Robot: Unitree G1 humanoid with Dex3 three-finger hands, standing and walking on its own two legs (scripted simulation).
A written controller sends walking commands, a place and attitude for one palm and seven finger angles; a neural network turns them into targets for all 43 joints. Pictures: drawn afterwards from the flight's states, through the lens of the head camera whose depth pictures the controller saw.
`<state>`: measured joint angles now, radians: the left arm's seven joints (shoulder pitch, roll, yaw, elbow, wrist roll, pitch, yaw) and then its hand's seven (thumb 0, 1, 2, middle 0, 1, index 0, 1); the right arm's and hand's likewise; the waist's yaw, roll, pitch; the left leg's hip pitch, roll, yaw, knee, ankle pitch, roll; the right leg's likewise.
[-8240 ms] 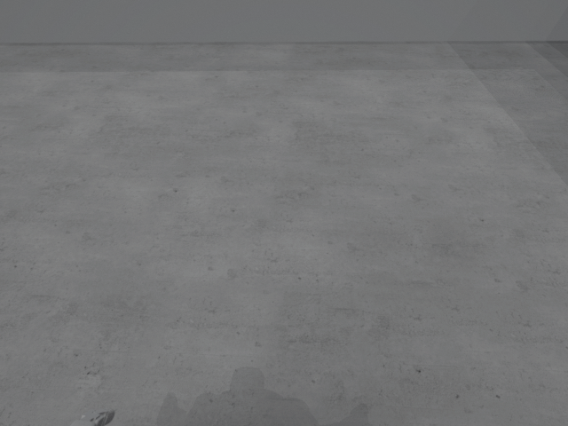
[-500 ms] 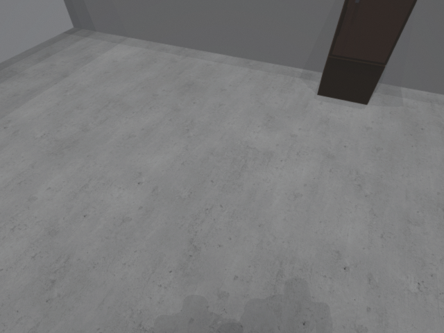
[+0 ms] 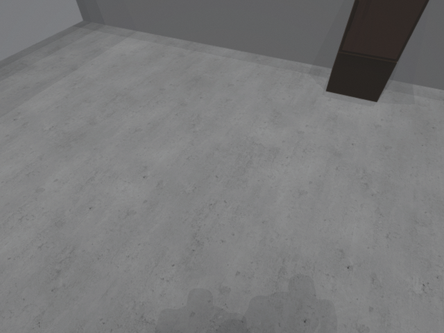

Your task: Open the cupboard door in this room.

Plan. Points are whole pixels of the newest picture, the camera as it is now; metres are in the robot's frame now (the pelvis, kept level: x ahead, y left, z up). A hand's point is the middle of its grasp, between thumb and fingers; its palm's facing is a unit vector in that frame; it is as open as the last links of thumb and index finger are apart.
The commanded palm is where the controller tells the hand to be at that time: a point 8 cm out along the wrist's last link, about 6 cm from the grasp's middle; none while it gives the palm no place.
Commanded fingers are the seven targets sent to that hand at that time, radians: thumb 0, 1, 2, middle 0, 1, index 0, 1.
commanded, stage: stand and wait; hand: left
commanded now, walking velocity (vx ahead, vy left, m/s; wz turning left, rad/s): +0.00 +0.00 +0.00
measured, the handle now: out of the picture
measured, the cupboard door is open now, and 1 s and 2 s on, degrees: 0 0 0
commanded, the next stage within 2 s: turn or walk to find it in 0.08 s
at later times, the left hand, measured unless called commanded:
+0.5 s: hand out of the picture +0.04 +0.21 -0.17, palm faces +0.03 -0.97 -0.26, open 7.4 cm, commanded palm none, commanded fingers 0.00 0.90 0.90 -0.20 -0.30 -0.20 -0.30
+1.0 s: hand out of the picture +0.04 +0.21 -0.18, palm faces +0.09 -0.97 -0.24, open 7.4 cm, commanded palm none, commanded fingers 0.00 0.90 0.90 -0.20 -0.30 -0.20 -0.30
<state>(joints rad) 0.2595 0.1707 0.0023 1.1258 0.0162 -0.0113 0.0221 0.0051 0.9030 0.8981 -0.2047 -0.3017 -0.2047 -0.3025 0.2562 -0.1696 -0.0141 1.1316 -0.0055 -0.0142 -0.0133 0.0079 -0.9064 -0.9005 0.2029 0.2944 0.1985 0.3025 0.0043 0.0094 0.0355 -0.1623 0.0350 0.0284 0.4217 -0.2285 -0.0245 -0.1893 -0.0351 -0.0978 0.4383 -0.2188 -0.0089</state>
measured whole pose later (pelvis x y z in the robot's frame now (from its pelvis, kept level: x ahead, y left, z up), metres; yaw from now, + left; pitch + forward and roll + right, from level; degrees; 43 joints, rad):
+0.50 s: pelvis +0.01 +0.00 +0.00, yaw +2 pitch -2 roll +0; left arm 0.19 0.24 0.00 1.11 0.01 -0.01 0.01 0.01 0.90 0.90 -0.21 -0.30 -0.21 -0.30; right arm 0.19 -0.22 0.00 1.12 -0.01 -0.01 0.00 0.01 -0.91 -0.90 0.20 0.29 0.20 0.30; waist 0.01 0.01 0.05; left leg -0.16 0.03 0.00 0.43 -0.23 -0.03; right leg -0.17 -0.04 -0.13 0.43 -0.23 -0.01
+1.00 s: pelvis +0.01 +0.01 -0.01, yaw +5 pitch -1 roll +0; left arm 0.17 0.23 0.01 1.07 0.01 0.03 0.02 0.01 0.90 0.90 -0.20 -0.30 -0.20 -0.30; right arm 0.19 -0.21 0.00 1.07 -0.01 0.01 0.00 0.01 -0.91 -0.90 0.20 0.29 0.20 0.30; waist 0.02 -0.01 0.06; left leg -0.23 0.00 -0.04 0.51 -0.27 -0.01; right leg -0.21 -0.08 -0.17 0.51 -0.28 0.01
